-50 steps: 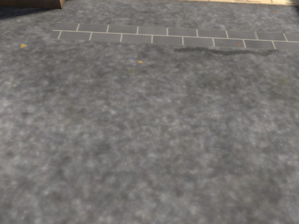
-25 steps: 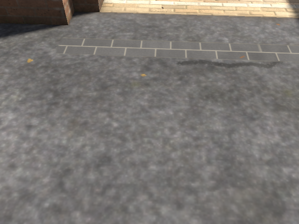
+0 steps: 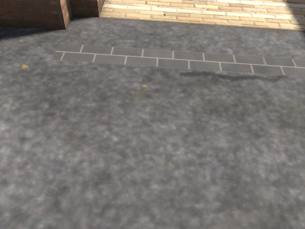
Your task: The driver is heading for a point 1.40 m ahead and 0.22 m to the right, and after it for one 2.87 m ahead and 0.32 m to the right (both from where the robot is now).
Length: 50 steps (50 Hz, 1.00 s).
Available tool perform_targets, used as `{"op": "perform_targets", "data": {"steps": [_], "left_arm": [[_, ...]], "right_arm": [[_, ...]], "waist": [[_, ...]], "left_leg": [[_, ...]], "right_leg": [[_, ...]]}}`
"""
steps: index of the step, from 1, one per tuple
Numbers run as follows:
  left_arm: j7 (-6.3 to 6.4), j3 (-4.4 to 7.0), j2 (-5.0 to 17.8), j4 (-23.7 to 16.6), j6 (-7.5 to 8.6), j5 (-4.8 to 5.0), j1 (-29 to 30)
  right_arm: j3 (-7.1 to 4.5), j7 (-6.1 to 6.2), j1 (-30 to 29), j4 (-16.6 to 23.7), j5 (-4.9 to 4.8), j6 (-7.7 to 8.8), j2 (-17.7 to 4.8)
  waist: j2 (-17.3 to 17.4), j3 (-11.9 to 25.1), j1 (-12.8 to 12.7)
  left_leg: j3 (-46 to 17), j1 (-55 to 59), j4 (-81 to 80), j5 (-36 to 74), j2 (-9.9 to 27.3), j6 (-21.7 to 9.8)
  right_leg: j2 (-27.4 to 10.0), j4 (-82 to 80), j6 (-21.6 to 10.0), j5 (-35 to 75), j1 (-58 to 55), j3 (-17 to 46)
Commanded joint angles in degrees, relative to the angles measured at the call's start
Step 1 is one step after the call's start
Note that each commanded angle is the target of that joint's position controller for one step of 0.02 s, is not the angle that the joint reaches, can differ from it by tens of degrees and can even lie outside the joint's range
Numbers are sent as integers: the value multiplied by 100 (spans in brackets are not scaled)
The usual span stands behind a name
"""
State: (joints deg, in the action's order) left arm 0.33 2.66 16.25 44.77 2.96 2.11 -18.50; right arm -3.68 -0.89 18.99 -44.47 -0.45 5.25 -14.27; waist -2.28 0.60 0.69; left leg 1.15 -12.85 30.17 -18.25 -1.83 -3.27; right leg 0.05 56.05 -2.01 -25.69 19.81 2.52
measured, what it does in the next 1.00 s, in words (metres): walks ahead: right foot, then left foot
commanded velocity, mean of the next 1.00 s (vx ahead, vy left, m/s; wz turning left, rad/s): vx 0.47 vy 0.00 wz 0.00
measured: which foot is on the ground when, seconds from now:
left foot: down 0.00-0.40, up 0.42-0.90, down 0.92-1.00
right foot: up 0.00-0.36, down 0.38-0.94, up 0.96-1.00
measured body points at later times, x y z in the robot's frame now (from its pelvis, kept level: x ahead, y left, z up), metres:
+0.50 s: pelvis +0.26 -0.05 -0.01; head +0.29 -0.06 +0.44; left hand +0.43 +0.20 -0.10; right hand +0.29 -0.33 -0.14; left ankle +0.12 +0.09 -0.64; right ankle +0.34 -0.14 -0.73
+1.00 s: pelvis +0.54 +0.00 -0.01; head +0.58 +0.01 +0.44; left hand +0.55 +0.28 -0.14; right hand +0.74 -0.25 -0.09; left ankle +0.63 +0.09 -0.73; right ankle +0.37 -0.14 -0.67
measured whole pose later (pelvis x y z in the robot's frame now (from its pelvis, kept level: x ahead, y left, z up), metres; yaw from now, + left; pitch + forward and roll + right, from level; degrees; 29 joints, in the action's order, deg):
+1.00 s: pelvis +0.54 +0.00 -0.01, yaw +0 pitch +2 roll -1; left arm -0.4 2.1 17.0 50.8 3.5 1.1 -20.8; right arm -1.8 -1.9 5.6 -40.2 -0.3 5.5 -15.1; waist -0.4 -1.9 -2.7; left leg 2.3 -26.2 32.0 -8.4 -0.4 -3.2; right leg 1.1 55.9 -2.1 -28.4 11.8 2.5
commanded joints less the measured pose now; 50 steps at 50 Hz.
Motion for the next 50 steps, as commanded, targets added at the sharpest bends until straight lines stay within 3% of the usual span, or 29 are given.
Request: {"op": "perform_targets", "data": {"steps": [1,3,6,9,12,14,16,17,18,19,20,21,22,23,24,25,27,29,31,36,41,44,45,46,47,48,49,50], "left_arm": [[-64,116,493,-710,297,-34,810],[-159,122,409,-668,285,-103,829],[-216,51,205,-784,237,-146,1183],[-257,-52,23,-1010,272,-125,1862],[-322,-46,116,-1148,299,-71,2270],[-363,-13,238,-1218,318,-55,2364],[-381,50,398,-1202,333,-75,2185],[-356,113,526,-1133,321,-92,1870],[-304,227,715,-925,296,-96,1107],[-225,326,942,-677,260,-106,118],[-170,446,1542,-556,237,-281,-657],[-221,366,1246,-430,240,-204,-809],[-205,261,892,-453,230,-150,-347],[-183,206,721,-493,215,-141,67],[-197,166,621,-494,228,-189,417],[-219,128,477,-514,272,-265,639],[-244,136,438,-447,350,-266,755],[-240,157,528,-308,416,-228,679],[-189,185,648,-184,416,-222,490],[-96,203,853,38,308,-135,-3],[-70,218,947,334,138,-94,-498],[-29,256,1062,387,38,-89,-413],[-19,257,1099,371,7,-92,-280],[-7,197,964,338,-10,-133,-254],[8,53,634,161,18,-292,-304],[-60,-117,8,138,153,-200,-1062],[-95,22,697,198,260,-68,-614],[-122,92,909,13,325,41,-45]], "right_arm": [[-118,-1,429,220,33,75,-707],[-37,4,363,218,62,23,-548],[-38,62,599,113,6,-28,-646],[-44,148,721,26,8,-79,-808],[-66,165,908,-108,-44,-78,-946],[-85,161,877,-178,-87,-91,-975],[-121,167,780,-202,-79,-131,-1058],[-150,174,728,-197,-55,-161,-1144],[-148,182,643,-184,-25,-212,-1151],[-100,204,614,-117,24,-231,-1065],[95,169,1251,59,97,-170,-389],[179,120,1507,-100,-8,-46,-253],[1,83,836,42,-196,39,-867],[-6,78,229,223,-248,88,-964],[3,104,-38,279,-164,95,-882],[-33,128,3,246,-72,42,-848],[0,140,316,120,-47,-95,-619],[8,167,170,170,-9,-176,-570],[15,184,-321,338,50,-163,-580],[109,71,-1390,588,18,-23,-392],[121,-109,-2131,918,-53,49,-468],[58,-171,-1861,925,-45,82,-659],[-21,-154,-1357,798,-31,89,-798],[-166,-101,-450,536,-15,87,-1091],[-284,-29,641,358,48,50,-1555],[-326,-70,739,247,55,27,-1802],[-174,-67,664,319,-2,17,-1171],[-105,-44,252,368,0,13,-996]], "waist": [[601,-542,228],[691,-473,135],[614,-474,219],[672,-598,395],[740,-742,455],[753,-783,346],[801,-565,133],[908,-260,-61],[913,253,-485],[829,909,-923],[-537,1993,-750],[-1374,2729,-685],[-857,1595,-698],[-395,802,-585],[44,306,-355],[-28,149,-126],[-193,120,102],[-132,-80,156],[-38,-272,43],[56,-409,-381],[6,-532,-605],[-185,-286,-332],[-217,35,-10],[-118,669,404],[626,1639,741],[2116,2208,276],[1355,1863,552],[1043,1044,500]], "left_leg": [[-2821,1850,-2014,-629,1858,-1077],[-1990,1558,-2140,645,1505,-859],[-1249,1403,-2213,1933,1303,-863],[-780,992,-2315,2055,1126,-765],[-746,932,-2384,1864,1300,-763],[-746,1294,-2237,2164,1497,-686],[-675,1680,-1795,3282,1586,-553],[-615,1807,-1330,4331,1557,-485],[-437,1711,-400,5245,1378,-373],[-318,865,894,4870,1157,-190],[-143,-1277,3296,2081,379,151],[-862,-2267,4538,-1330,-238,240],[-985,-2946,4940,-1105,162,174],[-748,-2998,4747,-584,463,103],[-616,-2783,4358,-147,709,108],[-654,-2420,4026,150,910,109],[-622,-1972,3792,374,1015,183],[-568,-2120,3434,607,1075,292],[-552,-2521,2814,1187,1129,403],[-255,-2339,873,2585,864,408],[-255,-2591,82,2161,683,236],[-129,-2013,-171,1444,471,-1],[54,-1233,-331,1405,278,-134],[54,155,-305,1571,286,-338],[-1278,1993,-58,1867,1463,-738],[-3982,3642,-782,548,2494,-1610],[-4055,3436,-1146,-132,2343,-1394],[-3169,2703,-1260,144,2158,-1164]], "right_leg": [[-502,1012,-195,707,3194,250],[-640,644,-110,1293,2795,87],[-583,-157,149,1812,2689,-206],[-407,-1488,263,2619,2125,-397],[-259,-2170,210,2974,1665,-415],[-246,-2433,36,2849,1663,-310],[-122,-2585,-168,2525,1310,-355],[43,-2559,-285,2319,816,-480],[231,-2622,-459,2284,-185,-640],[-77,-2455,-673,2378,-1791,-339],[-1692,-2464,-1460,1780,-4193,2052],[-2319,-3714,-1907,541,-4692,4351],[-2090,-3984,-1561,-84,-3878,3772],[-1873,-4080,-1346,149,-2885,2851],[-1638,-4261,-1241,794,-1932,2228],[-1390,-4413,-1159,1296,-1339,1767],[-1210,-4731,-1241,1680,-767,1324],[-1174,-4931,-1317,1985,-503,962],[-1147,-5036,-1331,2231,-592,757],[-936,-5005,-1036,2481,-960,198],[-1343,-4557,-983,2669,-2039,345],[-1469,-3991,-812,3786,-2464,383],[-1316,-3382,-708,4749,-2417,226],[-1002,-2284,-536,5046,-1986,-18],[-606,-376,-315,3327,-731,-299],[415,1308,-9,-588,1524,-56],[93,1838,-68,-712,2177,551],[-182,1814,-123,-169,2452,393]]}}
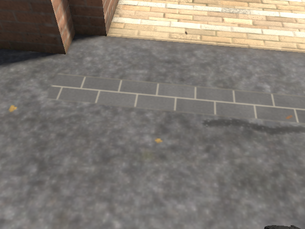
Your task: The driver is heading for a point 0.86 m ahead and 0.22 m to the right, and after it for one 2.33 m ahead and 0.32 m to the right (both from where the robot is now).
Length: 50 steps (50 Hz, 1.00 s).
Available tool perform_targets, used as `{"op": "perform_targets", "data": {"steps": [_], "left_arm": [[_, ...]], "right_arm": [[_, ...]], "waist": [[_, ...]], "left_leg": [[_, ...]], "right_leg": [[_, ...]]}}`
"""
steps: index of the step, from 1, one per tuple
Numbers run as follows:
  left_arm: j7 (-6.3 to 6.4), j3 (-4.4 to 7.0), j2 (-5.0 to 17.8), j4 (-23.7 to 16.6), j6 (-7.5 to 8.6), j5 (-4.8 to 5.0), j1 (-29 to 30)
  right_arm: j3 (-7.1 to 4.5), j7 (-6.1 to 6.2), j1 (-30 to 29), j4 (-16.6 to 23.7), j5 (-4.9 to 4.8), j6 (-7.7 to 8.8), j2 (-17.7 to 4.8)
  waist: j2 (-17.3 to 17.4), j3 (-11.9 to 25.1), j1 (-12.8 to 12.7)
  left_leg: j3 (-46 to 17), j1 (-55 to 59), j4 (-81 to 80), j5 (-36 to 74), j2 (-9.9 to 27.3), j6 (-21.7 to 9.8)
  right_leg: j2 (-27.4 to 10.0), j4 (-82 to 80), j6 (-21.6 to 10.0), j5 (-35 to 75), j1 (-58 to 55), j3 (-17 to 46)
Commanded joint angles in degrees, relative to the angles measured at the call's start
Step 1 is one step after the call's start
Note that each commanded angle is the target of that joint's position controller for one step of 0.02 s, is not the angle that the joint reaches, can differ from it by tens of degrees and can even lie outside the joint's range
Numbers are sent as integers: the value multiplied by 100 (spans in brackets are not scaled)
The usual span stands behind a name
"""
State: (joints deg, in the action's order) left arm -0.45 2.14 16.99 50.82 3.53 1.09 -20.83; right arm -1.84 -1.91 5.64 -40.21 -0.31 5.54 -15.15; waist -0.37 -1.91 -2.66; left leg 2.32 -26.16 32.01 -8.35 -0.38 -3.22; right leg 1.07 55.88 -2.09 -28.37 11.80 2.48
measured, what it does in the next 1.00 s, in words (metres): walks ahead: right foot, then left foot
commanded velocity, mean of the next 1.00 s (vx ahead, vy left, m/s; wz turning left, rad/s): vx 0.50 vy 0.00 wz -0.04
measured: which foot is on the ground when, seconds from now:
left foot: down 0.00-0.48, up 0.50-0.98, down 1.00-1.00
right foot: up 0.00-0.44, down 0.46-1.00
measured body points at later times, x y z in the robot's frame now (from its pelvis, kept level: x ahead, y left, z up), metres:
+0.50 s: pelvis +0.28 -0.05 +0.00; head +0.31 -0.06 +0.44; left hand +0.49 +0.20 -0.08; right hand +0.27 -0.33 -0.14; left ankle +0.10 +0.09 -0.70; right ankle +0.39 -0.14 -0.73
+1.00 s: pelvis +0.55 -0.03 +0.00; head +0.58 -0.03 +0.45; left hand +0.52 +0.25 -0.13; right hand +0.78 -0.26 -0.08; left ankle +0.69 +0.08 -0.73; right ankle +0.39 -0.14 -0.73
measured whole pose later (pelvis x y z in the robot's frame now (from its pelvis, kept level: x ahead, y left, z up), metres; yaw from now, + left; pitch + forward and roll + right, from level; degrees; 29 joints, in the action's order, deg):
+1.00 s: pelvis +0.55 -0.03 +0.00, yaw -4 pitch +2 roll -2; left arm 0.4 3.1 15.8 53.7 2.7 1.1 -24.4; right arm -1.7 -2.1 0.6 -41.9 -0.5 6.0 -14.4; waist 1.7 -0.9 -5.4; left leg -0.8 -27.5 26.2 -0.6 2.0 -1.9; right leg 2.0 19.0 -1.1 -23.5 -2.6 1.4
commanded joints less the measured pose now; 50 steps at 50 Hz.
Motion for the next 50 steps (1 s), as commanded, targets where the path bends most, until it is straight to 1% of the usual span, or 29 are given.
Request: {"op": "perform_targets", "data": {"steps": [1,2,3,4,6,9,13,16,19,20,21,22,23,24,25,26,27,28,29,30,31,33,36,40,43,45,48,49,50], "left_arm": [[-19,125,746,-647,284,100,465],[-7,147,691,-666,262,-1,589],[-15,153,612,-643,209,-20,455],[-13,136,500,-601,149,-21,337],[14,109,358,-612,44,-50,357],[28,84,294,-814,26,-105,948],[-54,22,154,-999,113,-75,1730],[-132,20,199,-1174,154,-27,2195],[-222,54,326,-1290,193,-24,2317],[-237,76,386,-1269,203,-29,2202],[-235,124,479,-1203,213,-37,1927],[-208,227,638,-1009,215,-52,1287],[-151,367,946,-740,205,-71,326],[-108,509,1562,-645,172,-163,-371],[-128,446,1298,-557,136,-61,-578],[-128,327,961,-615,147,-27,-224],[-115,270,790,-706,144,-50,217],[-129,217,636,-741,154,-95,584],[-140,173,478,-770,191,-146,804],[-150,161,425,-766,214,-169,912],[-154,171,438,-733,250,-155,916],[-130,207,566,-619,302,-132,804],[-44,234,674,-452,265,-114,543],[23,237,769,-260,201,-55,193],[37,242,786,-46,107,-4,-236],[70,269,833,22,29,13,-333],[125,332,943,32,-42,27,-208],[128,334,954,3,-59,27,-71],[122,272,789,-46,-55,-21,-34]], "right_arm": [[-261,57,1205,-5,9,-23,-853],[-226,40,957,18,40,-20,-716],[-199,35,846,21,90,3,-640],[-204,23,812,-3,77,33,-619],[-231,24,842,-110,28,98,-709],[-273,95,1032,-277,23,74,-851],[-290,161,1322,-462,-25,4,-978],[-314,175,1632,-666,-68,-64,-1057],[-354,217,1659,-790,-99,-154,-1112],[-369,231,1622,-809,-99,-183,-1143],[-381,243,1532,-806,-97,-212,-1187],[-365,253,1429,-795,-86,-251,-1162],[-278,271,1475,-740,-22,-269,-963],[-88,229,2112,-584,58,-177,-404],[-42,201,2160,-677,-3,-56,-309],[-197,158,1651,-567,-168,38,-902],[-207,153,1165,-417,-225,78,-959],[-209,177,961,-379,-141,66,-903],[-242,199,1004,-399,-64,13,-861],[-234,203,1153,-457,-44,-53,-759],[-218,212,1266,-511,-37,-111,-644],[-209,237,1139,-463,-8,-182,-566],[-200,239,574,-291,31,-168,-511],[-128,152,-192,-106,-6,-88,-328],[-113,68,-776,116,-33,-28,-331],[-118,-2,-988,227,-47,32,-386],[-195,-35,-651,169,-46,110,-615],[-273,-8,-146,33,-35,131,-752],[-409,50,728,-204,5,146,-1042]], "waist": [[353,867,658],[244,536,507],[402,500,322],[451,484,238],[422,334,146],[325,86,264],[345,-75,549],[363,-187,704],[421,-199,608],[462,-125,520],[523,44,344],[482,427,-14],[284,1129,-383],[-905,2078,-277],[-1570,2522,-333],[-1007,1677,-376],[-656,1023,-249],[-331,555,-66],[-419,395,132],[-508,360,265],[-505,361,335],[-394,231,369],[-252,74,229],[-247,-88,-61],[-195,-251,-253],[-239,-290,-243],[-426,-78,67],[-443,203,378],[-354,857,766]], "left_leg": [[-2697,3248,-1579,-182,1790,-1072],[-2269,2647,-1765,330,1579,-1044],[-2005,2275,-1935,604,1453,-1023],[-1826,2066,-2099,758,1374,-1061],[-1449,1772,-2315,1116,1325,-1134],[-1044,1773,-2492,1329,1225,-1101],[-591,1829,-2540,1095,1023,-868],[-656,2286,-2398,934,1246,-846],[-756,2858,-2060,1231,1519,-724],[-767,2975,-1896,1517,1557,-668],[-712,3021,-1563,2216,1512,-597],[-514,2910,-790,3037,1285,-471],[-275,2265,468,2770,968,-284],[-4,96,2720,648,224,110],[-622,-1115,3872,-2454,-338,228],[-946,-1728,4336,-2288,44,121],[-759,-1809,4189,-1761,353,37],[-643,-1622,3838,-1293,585,58],[-694,-1262,3483,-960,778,76],[-698,-939,3342,-768,843,115],[-658,-795,3233,-658,856,161],[-614,-947,2883,-328,890,277],[-581,-1347,1943,532,899,404],[-352,-1120,602,1477,688,391],[-363,-1193,49,1390,538,382],[-429,-1215,-241,1125,456,332],[-410,-428,-516,611,290,184],[-271,380,-697,562,155,67],[-341,1812,-566,712,296,-139]], "right_leg": [[-555,1577,-77,612,3074,224],[-713,1241,-19,930,2900,183],[-843,1084,22,1151,2557,219],[-870,955,79,1250,2374,190],[-913,648,199,1427,2391,120],[-936,-299,338,2229,2738,68],[-710,-1767,307,3338,2407,-152],[-605,-2262,223,3364,2436,-152],[-551,-2577,1,2839,2458,-93],[-497,-2637,-72,2628,2253,-138],[-363,-2705,-164,2449,1800,-268],[-171,-2842,-301,2455,893,-458],[-405,-2665,-517,2614,-606,-233],[-1871,-2624,-1331,2221,-2968,1985],[-2357,-3699,-1740,1103,-3529,3962],[-2195,-3915,-1444,447,-2912,3477],[-1996,-4017,-1236,603,-2078,2719],[-1780,-4209,-1164,1111,-1244,2144],[-1582,-4367,-1085,1569,-706,1761],[-1440,-4531,-1065,1840,-385,1496],[-1373,-4656,-1105,2109,-217,1281],[-1347,-4827,-1190,2629,-99,939],[-1266,-4914,-1131,3074,-329,570],[-1103,-4959,-939,3003,-499,168],[-1260,-4723,-970,3003,-937,389],[-1415,-4455,-956,3146,-1268,573],[-1527,-3955,-810,3699,-1412,826],[-1362,-3434,-706,4382,-1285,730],[-1014,-2405,-529,4479,-788,522]]}}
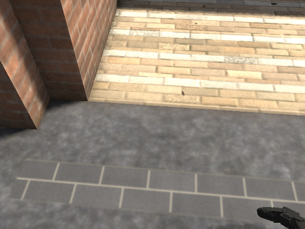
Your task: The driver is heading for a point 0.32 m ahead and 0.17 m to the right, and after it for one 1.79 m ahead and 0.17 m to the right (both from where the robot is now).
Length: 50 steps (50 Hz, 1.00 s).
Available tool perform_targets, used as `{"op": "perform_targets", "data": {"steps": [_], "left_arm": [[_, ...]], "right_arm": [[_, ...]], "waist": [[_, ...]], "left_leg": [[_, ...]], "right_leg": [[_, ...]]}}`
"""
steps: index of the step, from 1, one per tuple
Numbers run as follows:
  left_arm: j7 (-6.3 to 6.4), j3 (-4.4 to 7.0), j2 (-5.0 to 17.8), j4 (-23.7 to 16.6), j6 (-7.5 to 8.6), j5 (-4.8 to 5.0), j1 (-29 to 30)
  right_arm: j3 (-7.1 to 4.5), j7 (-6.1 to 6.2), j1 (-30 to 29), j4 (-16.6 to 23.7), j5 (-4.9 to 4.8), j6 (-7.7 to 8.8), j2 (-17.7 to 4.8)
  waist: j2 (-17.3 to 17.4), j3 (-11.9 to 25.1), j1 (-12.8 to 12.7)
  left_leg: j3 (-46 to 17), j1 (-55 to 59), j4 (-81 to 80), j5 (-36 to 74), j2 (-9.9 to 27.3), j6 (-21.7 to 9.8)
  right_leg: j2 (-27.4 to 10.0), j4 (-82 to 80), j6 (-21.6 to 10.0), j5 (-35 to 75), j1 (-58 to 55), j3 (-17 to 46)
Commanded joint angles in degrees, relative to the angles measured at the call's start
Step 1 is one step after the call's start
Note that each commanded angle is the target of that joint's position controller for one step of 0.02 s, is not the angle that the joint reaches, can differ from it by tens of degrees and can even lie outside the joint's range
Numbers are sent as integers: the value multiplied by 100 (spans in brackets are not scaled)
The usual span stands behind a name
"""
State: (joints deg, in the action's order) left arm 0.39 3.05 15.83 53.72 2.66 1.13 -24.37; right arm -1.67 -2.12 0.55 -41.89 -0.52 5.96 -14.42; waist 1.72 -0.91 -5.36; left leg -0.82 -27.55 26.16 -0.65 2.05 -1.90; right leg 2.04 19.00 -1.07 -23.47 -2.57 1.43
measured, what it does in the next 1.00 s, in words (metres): walks ahead, turning right: right foot, then left foot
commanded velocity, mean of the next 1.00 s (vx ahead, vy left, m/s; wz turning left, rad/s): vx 0.28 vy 0.00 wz -0.41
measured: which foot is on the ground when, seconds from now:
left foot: down 0.00-0.52, up 0.54-0.96, down 0.98-1.00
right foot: down 0.00-0.02, up 0.04-0.50, down 0.52-1.00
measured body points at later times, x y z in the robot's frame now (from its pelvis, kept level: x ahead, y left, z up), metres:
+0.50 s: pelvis +0.24 -0.03 +0.00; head +0.28 -0.06 +0.44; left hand +0.51 +0.16 -0.09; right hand +0.21 -0.32 -0.14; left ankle +0.14 +0.13 -0.72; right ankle +0.35 -0.16 -0.72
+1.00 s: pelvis +0.36 -0.07 +0.00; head +0.37 -0.08 +0.45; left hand +0.62 +0.08 -0.09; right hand +0.35 -0.37 -0.11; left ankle +0.45 +0.06 -0.73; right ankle +0.35 -0.16 -0.73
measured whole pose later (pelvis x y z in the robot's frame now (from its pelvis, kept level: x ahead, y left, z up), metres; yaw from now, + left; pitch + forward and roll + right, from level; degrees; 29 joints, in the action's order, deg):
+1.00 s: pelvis +0.36 -0.07 +0.00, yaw -24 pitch +1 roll -1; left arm 0.3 1.3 12.9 41.4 0.4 -1.8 -7.3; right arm -2.7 1.2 11.5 -47.5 0.5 0.4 -15.8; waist 1.6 0.1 1.6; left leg -3.3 -18.8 31.3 -13.1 3.7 2.8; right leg 6.7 29.7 -3.9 -13.0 17.6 2.9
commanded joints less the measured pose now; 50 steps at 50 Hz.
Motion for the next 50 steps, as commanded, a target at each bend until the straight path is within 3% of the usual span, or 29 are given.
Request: {"op": "perform_targets", "data": {"steps": [1,2,3,4,5,6,7,9,11,17,20,23,24,25,26,27,28,29,30,31,32,34,37,40,44,46,48,49,50], "left_arm": [[35,47,522,-536,47,-169,335],[6,-92,-30,-600,157,-17,-458],[8,67,669,-506,199,116,-136],[11,158,904,-646,208,181,353],[36,160,806,-667,189,148,554],[42,190,724,-685,147,79,643],[26,201,597,-682,76,81,523],[7,184,369,-751,-62,94,531],[10,185,314,-906,-146,54,742],[-193,109,198,-1273,-84,7,1701],[-291,121,251,-1529,-91,-57,2103],[-353,273,544,-1595,-139,-84,1688],[-351,387,733,-1460,-145,-71,1093],[-268,558,1055,-1265,-152,-76,365],[-110,682,1651,-1254,-198,-76,141],[-94,618,1908,-1622,-176,-205,593],[-210,564,1690,-1783,-142,-187,613],[-231,511,1411,-1790,-98,-136,874],[-202,452,1159,-1775,-81,-20,1236],[-145,377,934,-1814,-105,-1,1494],[-108,348,880,-1876,-141,-72,1637],[-50,379,980,-1940,-146,-189,1621],[55,423,1092,-1949,-177,-114,1473],[131,300,833,-1954,-244,-141,1593],[61,84,423,-1705,-206,-316,1637],[-6,58,472,-1552,-179,-343,1589],[-22,49,544,-1435,-184,-269,1540],[1,60,582,-1396,-169,-263,1383],[30,105,680,-1395,-150,-315,1087]], "right_arm": [[-536,142,2266,-157,116,81,-1542],[-569,114,2342,-264,118,12,-1726],[-414,121,2180,-166,76,-2,-1089],[-339,147,1821,-140,48,0,-842],[-303,144,1469,-137,65,7,-746],[-273,132,1220,-160,81,16,-601],[-264,134,1071,-185,129,42,-559],[-293,137,938,-258,120,94,-564],[-350,169,947,-347,126,122,-700],[-453,279,1157,-520,91,15,-1008],[-499,334,1232,-588,7,-130,-1145],[-572,392,1088,-550,-159,-275,-1353],[-579,399,969,-509,-209,-323,-1360],[-526,384,1002,-494,-195,-331,-1209],[-364,343,1334,-366,127,-303,-712],[-229,283,1870,-273,292,-231,-402],[-312,236,1744,-282,59,-179,-903],[-335,246,1188,-118,-124,-162,-1012],[-339,332,976,-154,-60,-201,-962],[-370,416,930,-201,29,-290,-1013],[-397,440,958,-203,70,-376,-1060],[-385,449,1087,-189,142,-435,-921],[-341,488,952,-107,148,-470,-793],[-309,477,925,-161,88,-552,-751],[-226,409,770,-197,75,-543,-593],[-231,366,749,-189,53,-498,-662],[-239,329,792,-153,92,-449,-746],[-268,326,741,-81,139,-432,-961],[-337,340,664,1,137,-442,-1327]], "waist": [[153,1754,1380],[1801,2407,939],[1058,1918,1134],[726,1116,1108],[335,712,934],[317,383,796],[472,277,626],[433,97,501],[283,-53,466],[77,-282,750],[96,-392,812],[365,29,474],[312,331,134],[42,727,-222],[-1269,1120,-16],[-1899,2016,545],[-993,2758,190],[-630,2029,199],[-239,1244,357],[-291,896,501],[-448,732,632],[-542,823,724],[-557,996,667],[-686,1035,601],[-864,741,469],[-865,548,431],[-674,379,567],[-470,388,493],[47,449,202]], "left_leg": [[-1215,3729,263,-24,1214,-618],[-3630,5226,-413,-1226,2315,-1377],[-3597,4789,-750,-1952,2124,-1176],[-2678,4046,-876,-1836,1956,-938],[-2090,3299,-1061,-1342,1737,-839],[-1596,2736,-1271,-982,1541,-799],[-1206,2333,-1462,-769,1429,-763],[-687,1953,-1745,-383,1379,-842],[-302,1883,-1891,-51,1410,-910],[787,2192,-1975,304,1281,-781],[1125,2561,-1502,1540,1340,-632],[1249,2922,-418,3225,1384,-392],[1320,2858,425,3475,1257,-260],[1415,2414,1633,2848,955,14],[1432,903,3492,-844,469,415],[446,-507,5289,-4193,-495,728],[-500,-791,5746,-4027,-345,677],[-419,-1199,5544,-3407,-159,534],[-398,-1258,5005,-2909,113,493],[-420,-990,4568,-2613,280,484],[-399,-614,4327,-2431,273,471],[-329,-255,3989,-2170,124,512],[-420,-401,3336,-1896,1,643],[-420,-317,2803,-1397,149,719],[-332,663,1707,-1106,303,662],[-208,968,1196,-1282,217,551],[-94,1298,150,-690,112,368],[-399,1396,18,169,316,256],[-733,1459,190,1158,597,84]], "right_leg": [[-604,3112,-397,2310,1837,322],[141,4771,-123,-1022,3845,249],[-211,5372,-126,-980,4353,749],[-441,5416,-150,-433,4587,627],[-682,5271,-109,41,4377,515],[-827,5015,-78,349,4209,508],[-962,4892,-55,565,3886,524],[-1043,4744,4,715,3781,438],[-1091,4431,65,1040,4023,456],[-984,2583,48,2451,3974,24],[-796,1958,-39,2371,3812,-286],[-367,1738,-293,1712,3076,-600],[-130,1442,-444,1805,2374,-708],[78,993,-643,2504,1253,-640],[-1016,1109,-1014,4954,-168,861],[-2257,1042,-2254,6579,-1253,3382],[-2409,565,-2539,5558,-1384,3607],[-2102,300,-2245,4098,-758,3069],[-1714,176,-1817,3323,103,2487],[-1494,69,-1592,3071,844,2128],[-1323,-28,-1485,3074,1427,1924],[-1175,-51,-1483,3625,1814,1720],[-1120,43,-1441,3676,1655,1752],[-1098,-8,-1273,2690,1622,1596],[-1020,-193,-1165,1692,2081,1320],[-1094,-98,-1146,1567,2045,1338],[-978,188,-891,1603,1907,1268],[-828,414,-666,1621,1791,1207],[-457,761,-474,1333,1803,942]]}}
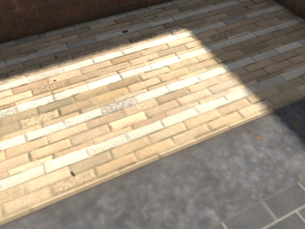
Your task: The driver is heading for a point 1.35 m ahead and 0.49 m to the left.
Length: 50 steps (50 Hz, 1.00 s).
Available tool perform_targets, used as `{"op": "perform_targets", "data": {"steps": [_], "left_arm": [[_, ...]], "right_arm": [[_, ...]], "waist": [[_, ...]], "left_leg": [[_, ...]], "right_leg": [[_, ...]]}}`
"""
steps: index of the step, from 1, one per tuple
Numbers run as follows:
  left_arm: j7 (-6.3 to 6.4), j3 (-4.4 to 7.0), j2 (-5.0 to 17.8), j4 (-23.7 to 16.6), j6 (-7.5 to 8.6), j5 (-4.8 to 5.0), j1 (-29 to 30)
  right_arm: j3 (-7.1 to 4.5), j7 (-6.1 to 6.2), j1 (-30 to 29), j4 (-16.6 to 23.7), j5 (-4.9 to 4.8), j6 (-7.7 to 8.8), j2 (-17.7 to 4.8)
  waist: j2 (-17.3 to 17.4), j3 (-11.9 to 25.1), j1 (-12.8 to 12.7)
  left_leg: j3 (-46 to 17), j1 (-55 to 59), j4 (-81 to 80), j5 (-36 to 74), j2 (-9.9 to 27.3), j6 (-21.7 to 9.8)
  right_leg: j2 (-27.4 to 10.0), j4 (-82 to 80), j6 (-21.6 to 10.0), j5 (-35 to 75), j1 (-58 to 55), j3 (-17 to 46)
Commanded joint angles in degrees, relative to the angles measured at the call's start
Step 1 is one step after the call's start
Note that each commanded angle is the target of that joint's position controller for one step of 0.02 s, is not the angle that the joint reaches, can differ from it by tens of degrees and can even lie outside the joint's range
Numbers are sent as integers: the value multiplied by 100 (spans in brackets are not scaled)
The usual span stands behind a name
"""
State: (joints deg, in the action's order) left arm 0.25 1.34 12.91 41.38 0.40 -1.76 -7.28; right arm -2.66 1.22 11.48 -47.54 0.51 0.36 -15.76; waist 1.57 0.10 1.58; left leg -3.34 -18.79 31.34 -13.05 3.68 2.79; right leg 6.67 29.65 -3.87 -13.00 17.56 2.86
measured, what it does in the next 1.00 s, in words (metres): steps on the spot, turning left: left foot, then right foot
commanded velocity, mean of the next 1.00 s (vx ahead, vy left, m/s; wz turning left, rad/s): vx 0.01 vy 0.00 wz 0.38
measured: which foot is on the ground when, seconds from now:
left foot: down 0.00-0.18, up 0.20-0.46, down 0.48-1.00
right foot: down 0.00-0.48, up 0.50-0.90, down 0.92-1.00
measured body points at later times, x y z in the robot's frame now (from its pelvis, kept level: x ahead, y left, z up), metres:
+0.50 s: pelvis +0.01 +0.07 -0.01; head +0.05 +0.09 +0.44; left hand +0.06 +0.38 -0.12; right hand +0.25 -0.16 -0.09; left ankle -0.01 +0.17 -0.74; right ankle +0.02 -0.08 -0.72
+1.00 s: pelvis +0.03 +0.07 +0.00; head +0.05 +0.07 +0.45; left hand +0.04 +0.37 -0.10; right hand +0.28 -0.09 -0.10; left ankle -0.01 +0.17 -0.73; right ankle +0.08 -0.06 -0.73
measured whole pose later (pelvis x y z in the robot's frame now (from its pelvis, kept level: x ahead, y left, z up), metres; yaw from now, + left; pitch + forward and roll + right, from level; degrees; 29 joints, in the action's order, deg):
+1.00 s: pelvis +0.03 +0.07 +0.00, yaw +25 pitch +1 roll +0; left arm 0.6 3.2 14.8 44.0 0.3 -0.7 -9.8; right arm -1.5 0.2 8.8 -40.3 1.2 -0.5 -14.7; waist 1.6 -1.2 0.3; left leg -6.3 -15.5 29.9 -14.7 -4.6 -1.5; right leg -0.6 28.5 1.5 -15.4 13.7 2.1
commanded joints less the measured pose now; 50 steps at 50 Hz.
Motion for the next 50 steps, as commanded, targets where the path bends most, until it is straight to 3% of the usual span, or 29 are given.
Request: {"op": "perform_targets", "data": {"steps": [1,3,5,8,9,10,11,12,13,14,17,20,22,23,24,25,26,27,29,30,33,37,42,44,46,47,48,49,50], "left_arm": [[79,294,942,-191,78,-1,-578],[159,329,896,-280,-3,49,-182],[188,369,817,-312,-121,76,-204],[169,454,824,-344,-158,79,-287],[169,491,897,-340,-160,76,-355],[167,528,1026,-333,-151,66,-425],[183,530,1061,-367,-118,69,-323],[209,494,1002,-421,-61,50,-344],[226,481,1007,-448,-9,54,-287],[230,498,1066,-455,21,103,-92],[240,564,1248,-377,-42,141,58],[227,601,1345,-280,-129,204,-103],[207,604,1367,-226,-135,336,-66],[175,573,1230,-105,-97,348,-319],[131,515,999,-110,-63,154,-492],[134,405,768,-471,-30,-80,-172],[160,482,1050,-522,-20,54,255],[177,510,1111,-522,-47,193,293],[284,567,1193,-334,-106,119,127],[289,578,1189,-308,-117,100,43],[252,525,997,-203,-113,169,-174],[218,428,838,-258,-106,170,89],[139,407,896,-271,-39,214,141],[96,385,826,-218,14,220,6],[46,345,814,-141,88,119,-202],[66,383,1108,-169,104,41,-322],[60,429,1345,-86,90,60,-52],[27,340,922,-153,92,91,112],[9,298,801,-156,105,85,167]], "right_arm": [[-304,-10,-433,512,-52,81,-1283],[-283,-31,-356,528,-93,52,-1014],[-293,-29,-394,620,-91,56,-983],[-296,6,-371,758,-131,23,-882],[-277,13,-350,806,-146,0,-796],[-253,2,-256,845,-133,-28,-711],[-257,-22,-166,875,-96,-53,-677],[-312,-48,-288,929,-88,-84,-813],[-369,-57,-319,940,-128,-128,-879],[-353,-56,-293,933,-162,-177,-781],[-227,-114,-448,1011,-186,-218,-510],[-245,-245,-431,1129,-228,-227,-593],[-303,-294,-129,1076,-198,-267,-640],[-377,-247,57,1039,-158,-282,-790],[-541,-156,251,1106,-145,-283,-1352],[-598,-131,263,1325,30,-234,-1905],[-532,-192,465,1317,149,-112,-1616],[-481,-197,187,1301,114,-15,-1487],[-404,-112,-365,1358,-98,-7,-1169],[-372,-74,-460,1391,-113,-36,-1127],[-304,-4,-421,1421,-52,-53,-960],[-286,39,-311,1351,-26,-82,-951],[-235,-46,-324,1264,12,-113,-931],[-172,-61,-417,1219,-24,-121,-824],[-81,-61,-285,1121,-42,-90,-618],[-38,-66,-118,1096,68,-32,-496],[-54,-105,242,1078,75,20,-439],[-54,-99,61,1003,130,25,-553],[-95,-96,-182,1024,106,6,-657]], "waist": [[615,360,-541],[803,301,-354],[858,265,-347],[298,404,-293],[-134,415,-270],[-667,426,-233],[-1135,480,-170],[-1026,471,-266],[-666,418,-238],[-492,302,-141],[-760,277,-222],[-1037,516,-281],[-1008,570,-76],[-759,584,-35],[393,602,-86],[1600,697,-64],[785,1126,363],[594,765,149],[356,446,-122],[411,462,-219],[477,675,-255],[619,554,-89],[712,303,33],[643,289,-94],[377,367,-244],[-112,555,-131],[-992,544,333],[-962,555,137],[-876,382,23]], "left_leg": [[-678,337,-398,2022,453,-613],[-1161,-54,-749,1297,563,-782],[-1344,-176,-691,1161,547,-824],[-1064,-486,-125,877,162,-625],[-742,-755,331,556,-104,-452],[-363,-1047,916,99,-354,-275],[-29,-1268,1693,-1218,-389,-161],[-58,-1551,2721,-2079,-235,-91],[-142,-1748,3340,-2218,-148,-44],[-187,-1842,3242,-2006,0,-14],[253,-1266,2270,-1266,12,67],[652,-498,1139,-820,-237,-3],[903,225,-15,53,-447,-210],[730,853,-570,656,-523,-406],[-637,1832,-837,2504,367,-814],[-2843,2183,-855,4327,1939,-2084],[-2842,1990,-1017,3817,1987,-2525],[-2281,1739,-1048,3243,1605,-2236],[-1724,1332,-1065,2386,1057,-1657],[-1567,1047,-1096,2445,893,-1596],[-1310,1078,-1119,2385,739,-1587],[-1367,1028,-1166,1579,671,-1561],[-1663,672,-1129,1013,690,-1634],[-1715,651,-964,1151,612,-1541],[-1584,380,-801,1062,346,-1141],[-1268,116,-442,590,61,-832],[-639,127,-444,-181,-450,-589],[-508,523,-460,-209,-434,-396],[-507,503,-450,-62,-450,-374]], "right_leg": [[-553,-111,-17,179,-295,259],[-416,293,132,101,-488,-137],[-476,326,80,91,-504,-143],[-850,-60,-147,373,-814,139],[-1213,-360,-351,672,-984,506],[-1870,-677,-707,1262,-1162,1137],[-2568,-827,-1137,2020,-1236,1657],[-2986,-891,-1470,2748,-1280,1930],[-3068,-889,-1551,3074,-1292,1827],[-2890,-893,-1364,2940,-1282,1446],[-2306,-854,-958,2966,-1105,351],[-2240,-619,-802,2955,-1225,-112],[-2204,-180,-509,2452,-1062,-369],[-2029,313,-165,1785,-668,-633],[-1559,1619,397,111,535,-1119],[-712,3066,832,-2810,2112,-872],[-715,3926,827,-2840,2141,31],[-809,4065,752,-2316,2259,144],[-947,3683,748,-1418,2222,220],[-871,3678,784,-1156,1909,184],[-772,3328,869,-707,1595,102],[-844,2166,920,-562,1228,109],[-821,1117,818,-833,464,11],[-783,319,729,-524,35,-49],[-931,-891,547,907,-934,100],[-1537,-807,338,2079,-1459,603],[-1746,-534,-55,2092,-1195,797],[-1648,-679,-180,1263,-800,786],[-1442,-684,-42,754,-706,629]]}}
